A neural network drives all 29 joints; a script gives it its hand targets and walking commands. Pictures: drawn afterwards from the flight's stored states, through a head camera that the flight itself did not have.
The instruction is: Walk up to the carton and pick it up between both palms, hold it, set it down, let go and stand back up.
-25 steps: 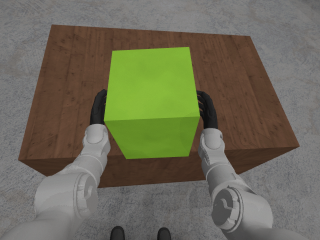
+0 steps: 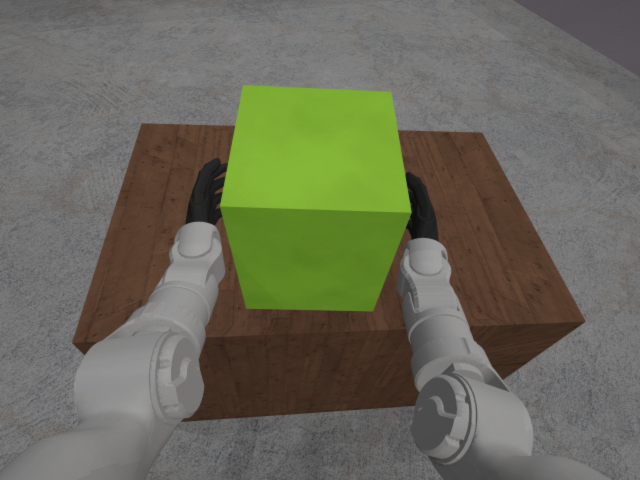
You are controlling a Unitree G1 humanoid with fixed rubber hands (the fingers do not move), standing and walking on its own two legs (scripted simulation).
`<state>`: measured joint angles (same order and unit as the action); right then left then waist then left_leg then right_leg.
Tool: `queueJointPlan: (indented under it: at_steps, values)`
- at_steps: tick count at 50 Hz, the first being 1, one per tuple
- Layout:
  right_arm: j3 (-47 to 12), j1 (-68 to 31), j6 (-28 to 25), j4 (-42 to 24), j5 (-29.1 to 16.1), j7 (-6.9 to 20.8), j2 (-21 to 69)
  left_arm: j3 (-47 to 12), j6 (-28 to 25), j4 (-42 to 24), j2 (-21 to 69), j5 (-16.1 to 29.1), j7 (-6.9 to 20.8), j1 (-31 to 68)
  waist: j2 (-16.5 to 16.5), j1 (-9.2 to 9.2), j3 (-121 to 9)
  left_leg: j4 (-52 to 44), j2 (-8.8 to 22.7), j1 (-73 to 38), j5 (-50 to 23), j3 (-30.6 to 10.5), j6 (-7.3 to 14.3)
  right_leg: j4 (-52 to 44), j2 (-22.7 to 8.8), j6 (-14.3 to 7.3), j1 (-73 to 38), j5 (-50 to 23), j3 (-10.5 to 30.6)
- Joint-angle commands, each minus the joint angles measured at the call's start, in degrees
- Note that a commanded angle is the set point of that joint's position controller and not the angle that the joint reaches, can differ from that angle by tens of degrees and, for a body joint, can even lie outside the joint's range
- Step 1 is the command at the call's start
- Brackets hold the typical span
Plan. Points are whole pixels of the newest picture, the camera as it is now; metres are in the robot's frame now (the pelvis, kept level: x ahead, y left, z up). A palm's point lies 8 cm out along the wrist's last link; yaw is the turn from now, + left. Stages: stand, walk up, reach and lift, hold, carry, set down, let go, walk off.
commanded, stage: reach and lift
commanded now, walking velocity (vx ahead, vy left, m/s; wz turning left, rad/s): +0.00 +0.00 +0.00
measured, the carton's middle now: (313, 208) +0.48 -0.04 +0.05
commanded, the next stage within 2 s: none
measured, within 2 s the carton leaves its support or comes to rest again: neither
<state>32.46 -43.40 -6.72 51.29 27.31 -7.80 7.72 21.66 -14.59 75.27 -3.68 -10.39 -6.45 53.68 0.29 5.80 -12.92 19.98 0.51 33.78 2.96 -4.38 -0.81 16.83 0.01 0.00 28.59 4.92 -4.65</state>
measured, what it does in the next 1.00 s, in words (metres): stands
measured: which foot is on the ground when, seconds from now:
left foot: down 0.00-1.00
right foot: down 0.00-1.00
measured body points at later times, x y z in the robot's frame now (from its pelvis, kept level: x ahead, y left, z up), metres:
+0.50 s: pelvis +0.03 -0.01 +0.01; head +0.04 +0.02 +0.46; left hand +0.44 +0.12 +0.09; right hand +0.40 -0.17 +0.09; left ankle +0.05 +0.12 -0.74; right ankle +0.02 -0.12 -0.74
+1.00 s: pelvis +0.02 -0.01 +0.01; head +0.02 +0.03 +0.46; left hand +0.42 +0.13 +0.12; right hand +0.39 -0.16 +0.12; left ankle +0.05 +0.12 -0.74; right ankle +0.02 -0.12 -0.74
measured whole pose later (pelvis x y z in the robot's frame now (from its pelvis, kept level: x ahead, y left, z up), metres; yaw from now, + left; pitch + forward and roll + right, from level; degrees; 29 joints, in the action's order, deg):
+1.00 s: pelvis +0.02 -0.01 +0.01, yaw +2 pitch -1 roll -1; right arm 12.1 -28.7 2.7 33.1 4.5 -10.4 6.6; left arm 15.5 16.9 24.4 3.2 -17.6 -0.2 32.7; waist 4.7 4.7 -0.1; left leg 14.8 0.8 9.5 4.8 -5.5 -1.6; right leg 8.9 0.5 -0.7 2.5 5.9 -6.2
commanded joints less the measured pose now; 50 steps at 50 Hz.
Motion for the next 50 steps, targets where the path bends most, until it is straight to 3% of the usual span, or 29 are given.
queueJointPlan:
  at_steps: [1, 7, 11, 16, 22, 28, 39, 44, 50]
  values:
    - [-14.77, -33.01, -1.63, -6.29, 4.74, 9.45, 25.37, -5.36, 1.07, -8.4, 29.54, -8.5, 11.71, 28.16, -3.08, -0.96, -26.29, -3.63, -1.04, -19.4, 2.26, 2.18, -1.69, -3.44, 0.73, 1.45, -17.03, -7.07, -2.73]
    - [-16.94, -30.08, -2.88, -8.21, 4.1, 9.6, 26.4, -6.87, 3.54, -15.5, 33.01, -10.25, 11.76, 26.57, -3.58, -0.4, -31.11, -3.75, -1.3, -24.49, -6.63, 1.93, -1.95, -3.81, 1.21, 1.37, -23.21, -18.92, -2.2]
    - [-20.24, -26.85, -3.94, -8.45, 1.51, 9.03, 27.22, -9.78, 5.05, -19.95, 36.15, -10.73, 11.8, 23.41, -4.48, 0.29, -32.76, -3.04, -1.49, -27.56, -14.86, 1.5, -2.52, -3.92, 1.65, 1.24, -27.29, -26.36, -1.79]
    - [-25.35, -23.09, -3.96, -9.48, -3.24, 8.09, 26.91, -13.58, 7.55, -25.05, 37.91, -10.33, 12.3, 18.36, -4.21, 0.49, -29.08, -3.15, -1.57, -29.62, -19.53, 1.1, -2.63, -4.4, 2.0, 1.17, -30.96, -29.8, -1.49]
    - [-32.32, -21.12, -2.41, -13.42, -10.28, 6.98, 25.53, -17.69, 11.55, -31.52, 37.83, -8.61, 13.5, 13.41, -2.66, -0.62, -21.66, -4.51, -1.69, -29.38, -17.68, 1.05, -1.71, -4.97, 1.97, 1.43, -35.1, -28.88, -1.19]
    - [-37.35, -21.68, 0.24, -19.49, -16.57, 6.07, 23.27, -21.11, 17.1, -39.15, 36.61, -6.31, 14.41, 11.23, -0.54, -1.94, -15.97, -6.13, -1.61, -30.17, -10.5, 1.61, -0.84, -6.02, 1.98, 1.86, -35.3, -21.72, -1.28]
    - [-36.44, -21.01, 4.36, -25.4, -20.65, 4.93, 18.29, -24.05, 26.35, -49.4, 32.79, -4.56, 15.5, 8.93, -1.64, -0.87, -8.77, -7.6, -2.09, -30.41, 3.92, 3.58, -0.84, -7.5, 1.34, 2.2, -31.17, -4.3, -2.69]
    - [-37.21, -18.93, 5.42, -27.53, -22.36, 4.53, 16.77, -26.33, 28.73, -53.76, 32.34, -4.0, 15.39, 6.57, -2.73, -0.02, -8.72, -6.68, -2.15, -32.75, 1.79, 3.35, -1.6, -7.54, 1.66, 1.99, -31.17, -5.59, -3.03]
    - [-44.92, -16.39, 6.32, -35.72, -26.92, 3.24, 16.95, -33.48, 30.85, -63.19, 34.1, -1.47, 14.6, 2.32, -2.93, 0.28, -13.12, -3.99, -2.38, -36.14, -10.82, 2.49, -2.28, -6.15, 2.66, 1.67, -36.27, -17.24, -1.92]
